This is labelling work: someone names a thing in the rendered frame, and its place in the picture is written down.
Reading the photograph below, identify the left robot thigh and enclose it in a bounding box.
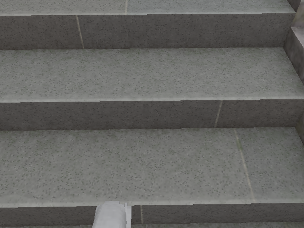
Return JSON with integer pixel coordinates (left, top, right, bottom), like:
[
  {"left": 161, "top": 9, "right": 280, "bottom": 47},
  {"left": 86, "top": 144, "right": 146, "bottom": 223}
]
[{"left": 92, "top": 200, "right": 132, "bottom": 228}]

